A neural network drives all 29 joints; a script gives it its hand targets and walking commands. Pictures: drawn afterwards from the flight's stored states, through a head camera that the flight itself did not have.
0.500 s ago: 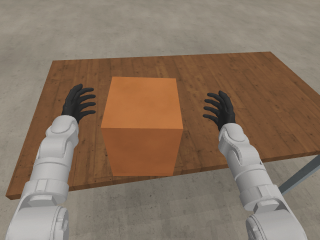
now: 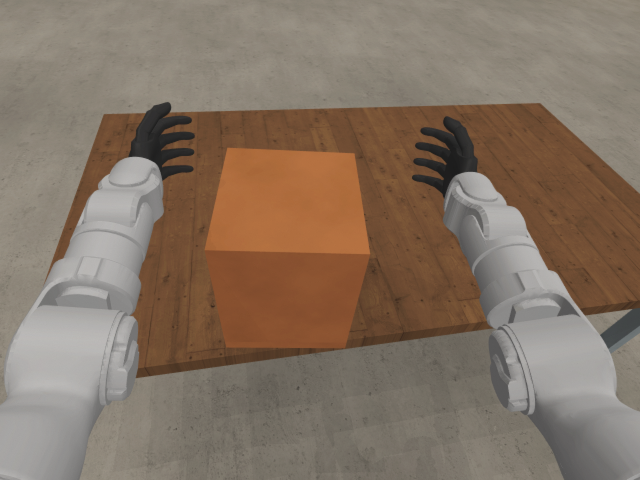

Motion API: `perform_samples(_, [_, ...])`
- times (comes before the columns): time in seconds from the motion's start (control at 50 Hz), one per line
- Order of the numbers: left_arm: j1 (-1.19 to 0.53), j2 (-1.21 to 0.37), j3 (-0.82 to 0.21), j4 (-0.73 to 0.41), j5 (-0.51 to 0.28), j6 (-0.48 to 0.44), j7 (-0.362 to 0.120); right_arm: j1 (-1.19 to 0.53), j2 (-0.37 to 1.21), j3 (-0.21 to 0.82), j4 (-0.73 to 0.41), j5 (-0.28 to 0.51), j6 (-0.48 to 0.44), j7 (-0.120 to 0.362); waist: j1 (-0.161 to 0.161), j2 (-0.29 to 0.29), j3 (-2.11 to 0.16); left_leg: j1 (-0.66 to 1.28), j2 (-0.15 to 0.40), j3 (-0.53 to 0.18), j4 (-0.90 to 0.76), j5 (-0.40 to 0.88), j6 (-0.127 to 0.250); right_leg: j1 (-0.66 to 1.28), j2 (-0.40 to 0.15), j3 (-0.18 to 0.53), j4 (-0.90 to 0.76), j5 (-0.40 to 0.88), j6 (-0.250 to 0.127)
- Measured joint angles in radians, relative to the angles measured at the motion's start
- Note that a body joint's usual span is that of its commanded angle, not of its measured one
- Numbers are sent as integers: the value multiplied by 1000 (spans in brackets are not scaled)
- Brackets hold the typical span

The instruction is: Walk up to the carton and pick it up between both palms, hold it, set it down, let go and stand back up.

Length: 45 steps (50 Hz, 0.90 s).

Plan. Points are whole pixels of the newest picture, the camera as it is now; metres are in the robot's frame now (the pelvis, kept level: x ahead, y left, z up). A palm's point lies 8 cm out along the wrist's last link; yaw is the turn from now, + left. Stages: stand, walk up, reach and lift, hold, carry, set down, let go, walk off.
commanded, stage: reach and lift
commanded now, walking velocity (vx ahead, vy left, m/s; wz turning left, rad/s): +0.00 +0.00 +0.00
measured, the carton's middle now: (288, 252) +0.46 +0.01 -0.01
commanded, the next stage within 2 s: none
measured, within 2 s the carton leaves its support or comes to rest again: neither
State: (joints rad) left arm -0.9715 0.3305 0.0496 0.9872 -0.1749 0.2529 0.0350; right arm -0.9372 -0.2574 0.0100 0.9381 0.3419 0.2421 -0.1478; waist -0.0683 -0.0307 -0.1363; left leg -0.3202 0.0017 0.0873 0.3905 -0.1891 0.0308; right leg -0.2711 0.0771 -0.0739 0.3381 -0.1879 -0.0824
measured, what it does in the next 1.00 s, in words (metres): stands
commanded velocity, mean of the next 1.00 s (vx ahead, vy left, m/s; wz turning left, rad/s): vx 0.00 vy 0.00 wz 0.00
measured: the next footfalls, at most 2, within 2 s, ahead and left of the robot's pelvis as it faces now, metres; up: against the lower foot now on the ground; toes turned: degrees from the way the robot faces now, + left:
none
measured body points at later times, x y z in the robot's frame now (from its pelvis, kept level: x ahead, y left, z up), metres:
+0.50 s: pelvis -0.01 +0.00 -0.01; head +0.03 +0.02 +0.44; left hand +0.45 +0.18 +0.08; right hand +0.43 -0.18 +0.09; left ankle +0.00 +0.10 -0.74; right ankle -0.02 -0.06 -0.74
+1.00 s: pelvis -0.02 -0.01 -0.03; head +0.06 +0.01 +0.42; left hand +0.45 +0.16 +0.04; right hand +0.43 -0.17 +0.04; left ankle +0.00 +0.10 -0.74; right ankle -0.02 -0.06 -0.74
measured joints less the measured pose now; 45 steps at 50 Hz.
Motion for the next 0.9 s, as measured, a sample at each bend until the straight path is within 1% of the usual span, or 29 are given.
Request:
perform_samples(0.12, [-52, 9, -9, 84, 6, -41, -2, -59, -1, 12, 87, 10, -21, 0, -10, -5, -9, -22, 0, -6, 7, 1, -1, -18, 0, -6, 3, 0, -1])
perform_samples(0.22, [-32, -2, 4, 126, 33, -99, -11, -39, 16, 22, 126, 6, -65, -5, -15, -8, -9, -37, 1, -12, 15, 0, -3, -30, 1, -12, 7, 0, -3])
perform_samples(0.3, [15, -21, 11, 152, 48, -168, -11, 13, 47, 4, 132, -24, -114, -7, -17, -7, -20, -75, 1, -17, 30, -1, -3, -66, 0, -18, 22, -3, -5])
perform_samples(0.44, [67, -56, 11, 202, 54, -293, 7, 66, 99, -53, 140, -95, -209, -5, -9, 6, -55, -181, 7, -19, 81, -10, -5, -172, 1, -24, 73, -13, -8])
perform_samples(0.54, [45, -64, 23, 286, 62, -380, 7, 51, 114, -64, 191, -121, -269, -8, -7, 5, -73, -243, 7, -18, 114, -16, -4, -240, -2, -26, 117, -26, -8])
perform_samples(0.64, [13, -63, 24, 376, 62, -462, 0, 31, 125, -70, 262, -131, -335, -9, -12, 1, -89, -299, 6, -22, 145, -22, -6, -298, -6, -32, 158, -39, -11])
perform_samples(0.76, [-11, -67, 11, 443, 53, -531, -2, 18, 130, -87, 321, -141, -405, -4, -20, 4, -104, -367, 6, -30, 187, -33, -8, -365, -9, -42, 202, -54, -15])
perform_samples(0.9, [-18, -87, 32, 459, 75, -579, 2, 14, 136, -105, 329, -160, -458, -1, -23, 8, -110, -422, 4, -30, 212, -38, -7, -423, -13, -45, 234, -63, -15])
